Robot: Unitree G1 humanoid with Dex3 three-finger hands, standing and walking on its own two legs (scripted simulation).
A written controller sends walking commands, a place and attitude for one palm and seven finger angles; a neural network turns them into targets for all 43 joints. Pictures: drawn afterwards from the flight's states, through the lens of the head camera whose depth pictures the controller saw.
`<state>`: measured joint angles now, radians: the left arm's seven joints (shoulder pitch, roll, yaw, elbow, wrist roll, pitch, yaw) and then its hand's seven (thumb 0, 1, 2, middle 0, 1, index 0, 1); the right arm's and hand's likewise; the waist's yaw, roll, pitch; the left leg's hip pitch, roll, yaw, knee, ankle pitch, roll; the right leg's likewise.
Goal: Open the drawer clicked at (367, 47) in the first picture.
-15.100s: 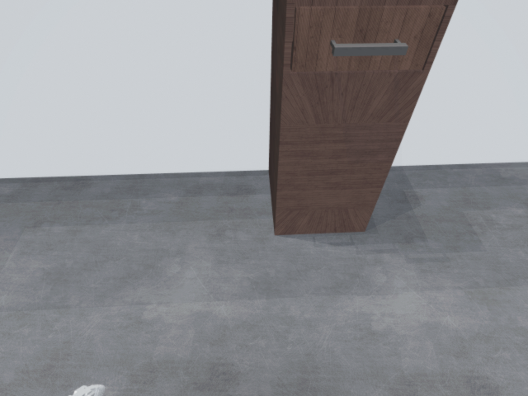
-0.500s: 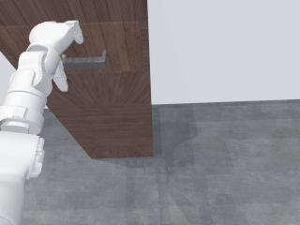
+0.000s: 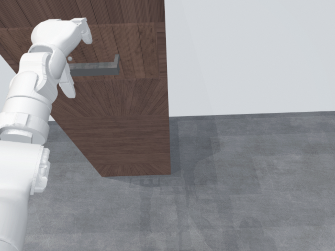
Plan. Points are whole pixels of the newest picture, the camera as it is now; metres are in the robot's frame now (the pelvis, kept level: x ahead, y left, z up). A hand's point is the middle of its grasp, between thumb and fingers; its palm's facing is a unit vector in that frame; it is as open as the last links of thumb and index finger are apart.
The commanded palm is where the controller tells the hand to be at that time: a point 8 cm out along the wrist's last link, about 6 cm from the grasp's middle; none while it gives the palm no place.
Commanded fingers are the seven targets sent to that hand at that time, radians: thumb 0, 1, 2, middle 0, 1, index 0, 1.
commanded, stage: move the hooked fingers above the handle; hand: left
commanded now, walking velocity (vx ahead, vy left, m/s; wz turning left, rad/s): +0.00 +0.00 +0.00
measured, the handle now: (82, 64) +0.56 +0.22 +0.13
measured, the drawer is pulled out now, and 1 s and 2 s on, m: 0.00 0.00 0.00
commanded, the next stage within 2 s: lower the fingers behind the handle in 0.18 s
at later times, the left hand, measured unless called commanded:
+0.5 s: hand (71, 57) +0.51 +0.21 +0.18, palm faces +0.01 -0.01 -1.00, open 13.6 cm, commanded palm +0.50 +0.22 +0.23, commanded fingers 0.00 -0.50 0.30 -0.30 -1.20 -0.30 -1.20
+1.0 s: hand (77, 77) +0.50 +0.21 +0.13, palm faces +0.01 +0.01 -1.00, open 13.9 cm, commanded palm +0.48 +0.22 +0.19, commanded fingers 0.00 -0.50 0.30 -0.30 -1.20 -0.30 -1.20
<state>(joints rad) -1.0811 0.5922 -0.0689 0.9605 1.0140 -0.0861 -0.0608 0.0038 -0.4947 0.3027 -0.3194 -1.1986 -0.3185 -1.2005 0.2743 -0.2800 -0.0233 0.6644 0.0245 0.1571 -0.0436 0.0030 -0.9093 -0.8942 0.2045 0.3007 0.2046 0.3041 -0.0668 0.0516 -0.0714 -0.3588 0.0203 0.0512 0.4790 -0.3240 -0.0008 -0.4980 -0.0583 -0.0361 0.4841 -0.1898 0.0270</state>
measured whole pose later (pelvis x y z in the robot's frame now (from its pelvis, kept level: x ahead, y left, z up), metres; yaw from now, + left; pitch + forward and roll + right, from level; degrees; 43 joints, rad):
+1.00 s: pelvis -0.01 +0.00 -0.01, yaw +0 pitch +13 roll +0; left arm -1.01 0.58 -0.06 0.98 1.05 -0.13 0.07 0.00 -0.49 0.30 -0.32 -1.20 -0.31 -1.20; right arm 0.33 -0.28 -0.05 0.68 0.01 0.13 -0.04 0.00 -0.91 -0.89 0.20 0.30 0.20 0.30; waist -0.08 0.04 -0.07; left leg -0.44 0.02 0.05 0.55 -0.34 0.00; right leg -0.57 -0.06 -0.04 0.53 -0.19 0.02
